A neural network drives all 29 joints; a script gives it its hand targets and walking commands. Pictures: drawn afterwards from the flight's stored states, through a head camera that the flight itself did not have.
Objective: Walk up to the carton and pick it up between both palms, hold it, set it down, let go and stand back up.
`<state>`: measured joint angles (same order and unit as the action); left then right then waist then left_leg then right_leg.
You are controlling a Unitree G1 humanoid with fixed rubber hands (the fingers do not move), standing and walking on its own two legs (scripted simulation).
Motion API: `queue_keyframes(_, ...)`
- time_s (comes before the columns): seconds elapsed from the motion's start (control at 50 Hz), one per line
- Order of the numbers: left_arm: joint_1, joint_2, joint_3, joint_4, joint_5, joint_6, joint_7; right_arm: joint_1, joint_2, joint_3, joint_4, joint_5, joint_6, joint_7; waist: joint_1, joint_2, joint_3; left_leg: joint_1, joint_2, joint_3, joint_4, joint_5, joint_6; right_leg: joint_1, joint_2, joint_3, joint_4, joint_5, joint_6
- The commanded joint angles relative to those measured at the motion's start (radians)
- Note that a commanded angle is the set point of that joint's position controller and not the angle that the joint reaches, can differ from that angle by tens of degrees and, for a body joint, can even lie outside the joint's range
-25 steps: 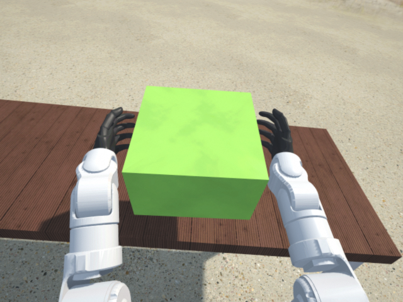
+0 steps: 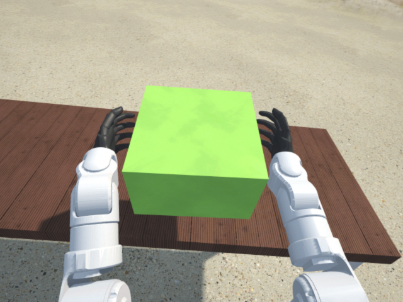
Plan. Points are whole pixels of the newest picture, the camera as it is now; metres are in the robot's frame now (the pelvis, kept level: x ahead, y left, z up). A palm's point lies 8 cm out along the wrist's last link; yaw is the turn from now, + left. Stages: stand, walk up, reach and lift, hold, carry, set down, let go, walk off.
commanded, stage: hold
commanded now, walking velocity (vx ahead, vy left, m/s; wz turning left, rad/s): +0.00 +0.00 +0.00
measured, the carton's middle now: (195, 149) +0.41 +0.00 +0.13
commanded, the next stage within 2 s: none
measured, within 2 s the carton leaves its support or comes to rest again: neither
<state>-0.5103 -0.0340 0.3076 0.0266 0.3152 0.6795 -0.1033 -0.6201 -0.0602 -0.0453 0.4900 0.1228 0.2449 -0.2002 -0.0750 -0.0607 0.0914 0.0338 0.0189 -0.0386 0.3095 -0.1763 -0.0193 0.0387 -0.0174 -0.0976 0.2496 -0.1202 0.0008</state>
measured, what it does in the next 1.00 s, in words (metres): stands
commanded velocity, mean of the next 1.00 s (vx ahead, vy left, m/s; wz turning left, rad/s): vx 0.00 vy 0.00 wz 0.00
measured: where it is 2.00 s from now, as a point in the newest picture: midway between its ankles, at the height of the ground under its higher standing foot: outside the picture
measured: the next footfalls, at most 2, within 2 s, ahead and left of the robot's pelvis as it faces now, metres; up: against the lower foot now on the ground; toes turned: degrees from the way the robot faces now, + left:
none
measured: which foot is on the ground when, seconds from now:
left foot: down 0.00-1.00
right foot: down 0.00-1.00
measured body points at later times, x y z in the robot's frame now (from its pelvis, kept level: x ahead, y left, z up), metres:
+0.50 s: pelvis +0.00 +0.00 +0.00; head -0.04 +0.02 +0.45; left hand +0.36 +0.17 +0.18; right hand +0.37 -0.16 +0.18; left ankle +0.01 +0.13 -0.75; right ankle +0.02 -0.12 -0.75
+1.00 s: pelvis +0.00 +0.00 +0.00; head -0.03 +0.03 +0.45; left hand +0.37 +0.17 +0.17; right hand +0.37 -0.16 +0.17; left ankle +0.01 +0.13 -0.75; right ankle +0.02 -0.12 -0.75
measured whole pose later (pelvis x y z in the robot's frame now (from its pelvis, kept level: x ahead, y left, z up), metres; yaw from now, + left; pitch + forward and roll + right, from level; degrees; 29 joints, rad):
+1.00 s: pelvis +0.00 +0.00 +0.00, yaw +0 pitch -9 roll -1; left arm -0.50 -0.03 0.30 0.02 0.31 0.67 -0.10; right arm -0.61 -0.06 -0.04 0.48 0.12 0.23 -0.20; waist -0.08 -0.06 0.10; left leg 0.03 0.02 -0.04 0.32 -0.18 -0.02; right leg 0.04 -0.02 -0.10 0.25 -0.12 0.00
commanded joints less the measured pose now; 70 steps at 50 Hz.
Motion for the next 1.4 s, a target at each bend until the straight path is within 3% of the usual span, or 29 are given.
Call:
queue_keyframes(0.0,-0.578,-0.405,-0.441,-0.109,-0.132,-0.063,-0.114,-0.6,0.489,0.354,-0.283,0.065,-0.071,0.161,-0.007,0.066,-0.384,-0.045,-0.068,0.085,-0.03,0.262,-0.021,0.202,0.059,-0.025,0.017,0.162,0.019)
queue_keyframes(0.14,-0.576,-0.405,-0.442,-0.111,-0.131,-0.062,-0.114,-0.594,0.486,0.351,-0.278,0.063,-0.07,0.162,-0.009,0.068,-0.377,-0.045,-0.067,0.085,-0.032,0.258,-0.022,0.198,0.059,-0.025,0.016,0.157,0.019)
queue_keyframes(0.16,-0.57,-0.413,-0.483,-0.211,-0.152,-0.065,-0.108,-0.612,0.485,0.379,-0.338,0.088,-0.075,0.16,0.011,0.091,-0.444,0.018,-0.06,0.082,-0.006,0.362,-0.029,0.2,0.074,-0.023,0.031,0.199,0.015)
queue_keyframes(0.18,-0.575,-0.404,-0.489,-0.208,-0.158,-0.06,-0.104,-0.609,0.473,0.383,-0.343,0.096,-0.069,0.156,0.001,0.092,-0.453,0.03,-0.064,0.08,0.011,0.409,-0.034,0.196,0.078,-0.023,0.027,0.21,0.015)
queue_keyframes(0.3,-0.563,-0.384,-0.43,-0.151,-0.125,-0.024,-0.123,-0.58,0.467,0.34,-0.276,0.069,-0.033,0.16,0.001,0.068,-0.333,-0.051,-0.06,0.098,-0.054,0.226,-0.013,0.178,0.06,-0.017,0.002,0.087,0.017)
queue_keyframes(0.54,-0.587,-0.376,-0.414,-0.138,-0.129,-0.029,-0.134,-0.607,0.481,0.342,-0.285,0.065,-0.035,0.155,0.003,0.063,-0.367,-0.045,-0.067,0.1,-0.042,0.24,-0.01,0.2,0.059,-0.02,0.01,0.127,0.022)
queue_keyframes(0.6,-0.586,-0.381,-0.379,-0.068,-0.11,-0.039,-0.141,-0.601,0.492,0.319,-0.251,0.036,-0.046,0.16,-0.001,0.04,-0.321,-0.103,-0.072,0.1,-0.07,0.139,0.002,0.209,0.048,-0.021,0.006,0.09,0.025)
queue_keyframes(0.7,-0.597,-0.398,-0.421,-0.098,-0.129,-0.068,-0.127,-0.606,0.498,0.342,-0.277,0.045,-0.078,0.161,-0.011,0.062,-0.393,-0.051,-0.071,0.092,-0.032,0.243,-0.017,0.211,0.055,-0.029,0.021,0.167,0.023)
queue_keyframes(0.88,-0.574,-0.406,-0.451,-0.119,-0.135,-0.074,-0.111,-0.594,0.486,0.364,-0.297,0.058,-0.091,0.162,-0.008,0.071,-0.4,-0.028,-0.066,0.083,-0.017,0.292,-0.025,0.195,0.061,-0.031,0.02,0.176,0.019)
queue_keyframes(1.38,-0.583,-0.404,-0.437,-0.113,-0.131,-0.062,-0.114,-0.592,0.487,0.35,-0.28,0.054,-0.07,0.165,-0.009,0.063,-0.373,-0.05,-0.066,0.085,-0.036,0.24,-0.017,0.193,0.057,-0.026,0.014,0.147,0.019)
